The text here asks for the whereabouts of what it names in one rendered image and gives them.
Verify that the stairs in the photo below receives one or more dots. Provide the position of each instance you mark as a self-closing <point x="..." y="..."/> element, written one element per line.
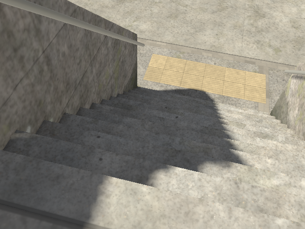
<point x="195" y="147"/>

